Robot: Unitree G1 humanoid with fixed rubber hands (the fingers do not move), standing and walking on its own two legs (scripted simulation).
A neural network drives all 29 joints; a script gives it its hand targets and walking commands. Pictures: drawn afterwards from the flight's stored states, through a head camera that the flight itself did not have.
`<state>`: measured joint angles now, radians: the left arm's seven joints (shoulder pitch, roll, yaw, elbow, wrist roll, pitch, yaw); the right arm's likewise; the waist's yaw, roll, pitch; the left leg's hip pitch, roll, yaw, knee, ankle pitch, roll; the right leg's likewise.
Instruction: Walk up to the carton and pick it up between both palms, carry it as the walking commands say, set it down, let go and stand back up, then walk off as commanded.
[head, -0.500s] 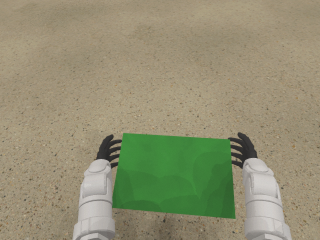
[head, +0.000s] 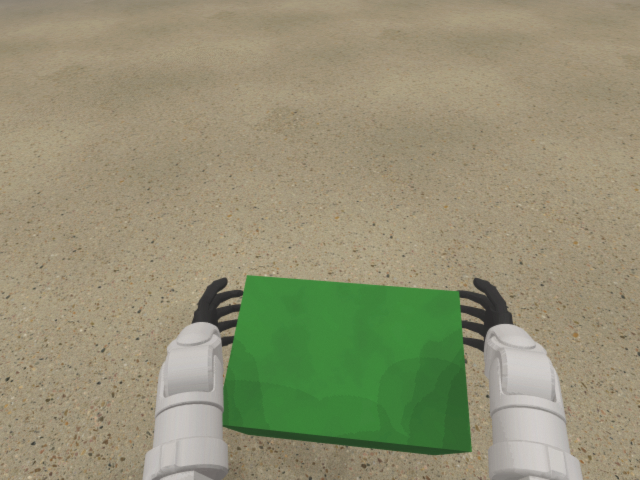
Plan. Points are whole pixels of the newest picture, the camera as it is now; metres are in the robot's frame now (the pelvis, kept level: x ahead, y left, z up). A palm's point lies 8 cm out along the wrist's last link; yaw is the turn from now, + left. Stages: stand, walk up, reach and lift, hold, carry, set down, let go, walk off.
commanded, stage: reach and lift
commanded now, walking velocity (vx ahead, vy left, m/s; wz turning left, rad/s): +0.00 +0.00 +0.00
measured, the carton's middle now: (344, 369) +0.29 +0.01 -0.04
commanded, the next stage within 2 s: hold in 0.82 s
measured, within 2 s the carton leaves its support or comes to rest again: neither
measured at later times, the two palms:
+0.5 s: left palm (216, 330) +0.29 +0.18 +0.05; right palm (503, 341) +0.29 -0.19 +0.05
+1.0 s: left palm (212, 335) +0.28 +0.19 +0.05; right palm (502, 347) +0.28 -0.18 +0.05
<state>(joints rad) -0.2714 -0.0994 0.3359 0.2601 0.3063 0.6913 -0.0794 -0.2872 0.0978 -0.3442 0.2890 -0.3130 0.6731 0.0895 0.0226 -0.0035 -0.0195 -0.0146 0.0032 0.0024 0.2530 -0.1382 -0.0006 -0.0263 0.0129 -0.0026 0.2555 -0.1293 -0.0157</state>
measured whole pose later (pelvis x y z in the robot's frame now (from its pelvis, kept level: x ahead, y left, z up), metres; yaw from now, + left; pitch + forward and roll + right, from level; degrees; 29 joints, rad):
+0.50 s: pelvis +0.01 +0.01 +0.00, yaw +0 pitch -5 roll +0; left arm -0.21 -0.13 0.29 0.18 0.31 0.70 -0.06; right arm -0.22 0.10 -0.32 0.20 -0.30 0.69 0.08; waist 0.00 0.00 -0.02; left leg 0.00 0.00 0.01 0.23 -0.14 0.01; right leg -0.01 0.01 0.00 0.22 -0.12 -0.01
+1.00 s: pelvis +0.00 +0.00 +0.00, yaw +0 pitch -6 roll +0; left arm -0.21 -0.12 0.31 0.18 0.31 0.69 -0.08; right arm -0.21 0.12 -0.32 0.18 -0.31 0.69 0.06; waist 0.00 0.00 -0.01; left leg -0.01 0.00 0.00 0.24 -0.14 0.00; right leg -0.01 0.01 0.00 0.23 -0.12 -0.01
